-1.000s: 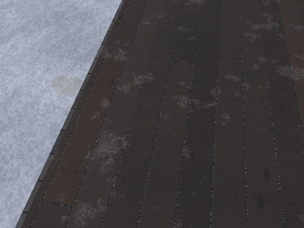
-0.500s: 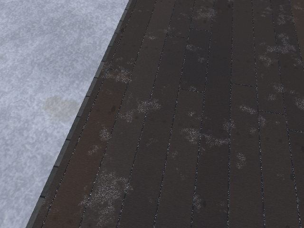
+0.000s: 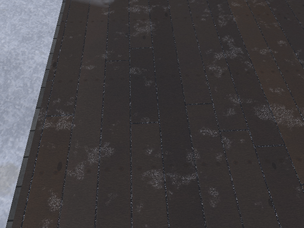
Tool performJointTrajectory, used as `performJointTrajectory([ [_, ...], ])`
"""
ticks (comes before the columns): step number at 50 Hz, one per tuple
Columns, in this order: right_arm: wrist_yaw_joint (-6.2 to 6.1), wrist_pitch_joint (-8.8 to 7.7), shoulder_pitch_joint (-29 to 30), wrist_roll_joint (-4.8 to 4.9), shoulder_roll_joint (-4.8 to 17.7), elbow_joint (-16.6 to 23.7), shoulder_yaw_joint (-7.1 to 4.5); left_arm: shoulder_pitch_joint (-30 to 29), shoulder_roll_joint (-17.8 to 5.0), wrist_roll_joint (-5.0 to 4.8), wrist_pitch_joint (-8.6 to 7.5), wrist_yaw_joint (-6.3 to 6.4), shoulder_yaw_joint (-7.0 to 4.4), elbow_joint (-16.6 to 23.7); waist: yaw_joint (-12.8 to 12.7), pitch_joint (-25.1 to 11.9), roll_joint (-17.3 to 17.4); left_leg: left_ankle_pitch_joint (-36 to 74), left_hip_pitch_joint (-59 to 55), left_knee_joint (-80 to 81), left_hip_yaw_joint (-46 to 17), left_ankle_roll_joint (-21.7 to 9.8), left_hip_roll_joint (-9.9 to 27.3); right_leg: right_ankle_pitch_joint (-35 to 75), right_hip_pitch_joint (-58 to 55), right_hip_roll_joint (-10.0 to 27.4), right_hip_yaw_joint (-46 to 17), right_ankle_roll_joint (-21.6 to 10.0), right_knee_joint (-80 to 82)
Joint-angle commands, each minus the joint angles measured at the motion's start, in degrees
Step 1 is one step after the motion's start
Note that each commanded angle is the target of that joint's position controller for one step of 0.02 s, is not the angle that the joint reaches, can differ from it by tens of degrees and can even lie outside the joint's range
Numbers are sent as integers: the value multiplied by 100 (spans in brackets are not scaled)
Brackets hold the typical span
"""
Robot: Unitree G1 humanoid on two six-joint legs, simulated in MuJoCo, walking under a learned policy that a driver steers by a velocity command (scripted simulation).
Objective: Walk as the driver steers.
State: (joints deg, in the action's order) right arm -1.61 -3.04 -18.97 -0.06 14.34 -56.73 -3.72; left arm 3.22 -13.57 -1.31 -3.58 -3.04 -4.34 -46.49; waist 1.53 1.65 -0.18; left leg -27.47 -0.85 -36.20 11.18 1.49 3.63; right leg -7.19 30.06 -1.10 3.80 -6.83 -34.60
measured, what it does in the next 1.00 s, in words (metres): walks ahead, turning right: left foot, then right foot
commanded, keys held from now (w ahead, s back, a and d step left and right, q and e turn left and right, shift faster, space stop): e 0.36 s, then no key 0.64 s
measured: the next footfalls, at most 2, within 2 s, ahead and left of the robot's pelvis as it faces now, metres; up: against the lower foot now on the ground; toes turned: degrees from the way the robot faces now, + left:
left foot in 0.44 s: +0.36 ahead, +0.08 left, +0.00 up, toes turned -19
right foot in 0.78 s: +0.21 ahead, -0.14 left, +0.00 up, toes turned -16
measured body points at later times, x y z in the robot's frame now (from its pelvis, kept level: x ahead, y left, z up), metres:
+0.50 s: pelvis +0.20 +0.01 +0.01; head +0.24 +0.01 +0.46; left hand +0.40 +0.26 -0.10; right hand +0.31 -0.29 -0.08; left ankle +0.32 +0.09 -0.71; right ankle +0.11 -0.08 -0.68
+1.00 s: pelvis +0.23 -0.02 +0.02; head +0.23 -0.03 +0.47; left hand +0.40 +0.18 -0.10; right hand +0.24 -0.30 -0.11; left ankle +0.32 +0.09 -0.71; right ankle +0.17 -0.13 -0.71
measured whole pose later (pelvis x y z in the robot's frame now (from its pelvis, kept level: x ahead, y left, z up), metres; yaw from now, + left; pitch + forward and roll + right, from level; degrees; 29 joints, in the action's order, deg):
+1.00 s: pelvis +0.23 -0.02 +0.02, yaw -19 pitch -1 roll +0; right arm -0.7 -0.9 -10.9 -0.9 13.8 -50.2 -2.0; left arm 14.2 -12.1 0.8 -0.6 1.0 -1.7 -47.5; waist 1.4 0.8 0.6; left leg -11.0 17.2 -29.0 -1.2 1.4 0.5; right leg -19.1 11.4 -0.6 -2.6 0.0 -31.2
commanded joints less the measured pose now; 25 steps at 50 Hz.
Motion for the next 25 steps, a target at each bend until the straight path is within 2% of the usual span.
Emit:
performJointTrajectory([
  [1,146,-479,48,53,482,785,52,2167,-1595,40,-14,142,-443,-22,-780,-2411,-1020,-616,4357,-4672,-1450,-24,-695,-22,-5573,2185,-5158,-1955,1613],
  [2,188,-617,648,241,791,962,-37,1880,-1261,117,-43,168,-344,32,-867,-1736,-727,-259,4775,-4723,-1688,-159,-334,1111,-5123,1937,-4081,-1578,1517],
  [3,162,-649,800,208,790,998,-29,1418,-1028,97,-68,173,-276,156,-641,-1262,-232,169,4559,-4270,-1640,-197,-71,2168,-4223,1682,-3136,-1333,1408],
  [4,100,-602,840,67,812,955,-89,997,-865,58,-53,170,-228,271,-382,-848,163,339,4214,-3807,-1545,-134,96,2795,-3272,1435,-2499,-1142,1449],
  [5,58,-502,785,-7,864,993,-149,809,-761,92,-38,189,-185,355,-179,-700,147,445,3760,-3551,-1525,-85,196,3156,-2575,1310,-2190,-1065,1556],
  [7,19,-301,601,-39,676,1077,-151,713,-893,128,-18,223,-203,434,51,-621,33,554,3357,-2991,-1466,51,180,3647,-1877,1141,-1916,-1057,1675],
  [9,-36,-198,718,-68,539,1182,-118,786,-1127,128,-2,292,-273,455,70,-618,-137,972,3259,-2201,-1340,170,-12,4029,-1551,929,-1625,-977,1657],
  [11,-51,-147,1006,-83,486,1300,-85,861,-1178,51,93,372,-295,471,-15,-758,-323,1631,3113,-1390,-1308,238,-191,3874,-1496,739,-1483,-779,1522],
  [13,-17,-121,1317,-54,494,1405,-65,912,-1150,-4,206,442,-289,500,-145,-895,-497,2259,2905,-723,-1338,256,-353,3393,-1523,627,-1526,-564,1401],
  [16,46,-87,1757,-11,571,1585,-63,1009,-1112,3,334,505,-274,511,-310,-854,-600,2437,2828,-61,-1466,272,-500,2532,-1695,667,-1932,-400,1175],
  [19,97,-136,1650,-24,790,1618,-134,887,-1037,33,391,548,-244,616,-207,-790,-722,2124,2677,543,-1642,166,-519,1810,-2023,754,-2529,-315,790],
  [20,113,-183,1464,-41,807,1578,-149,773,-989,33,388,559,-218,663,-83,-787,-772,2382,2378,926,-1592,61,-490,1626,-2044,686,-2591,-226,566],
  [21,111,-239,1272,-93,858,1545,-166,761,-878,50,374,562,-171,700,27,-836,-697,3168,1835,1397,-1586,-110,-315,1334,-1933,462,-2523,-42,213],
  [22,67,-261,1059,-216,1165,1579,-213,898,-579,157,332,558,-68,788,-14,-1247,-85,4801,845,1288,-2319,-485,608,430,-1471,54,-2107,217,-757],
  [23,31,-178,999,-368,1356,1594,-229,1755,-395,130,289,559,-20,752,-415,-1572,1370,6701,-367,1158,-3850,-1682,1850,-2963,-195,-797,-1526,588,-2025],
  [24,46,-114,840,-206,1019,1550,-181,1997,-884,114,293,526,-88,654,-374,-1867,1508,5772,-340,1343,-4772,-2144,2300,-3485,175,-491,-1501,814,-2930],
  [25,62,-87,992,-98,768,1660,-106,1629,-1262,67,370,533,-195,590,-189,-1482,898,4995,-60,1327,-4213,-1959,1901,-3143,331,-339,-1486,944,-3479],
])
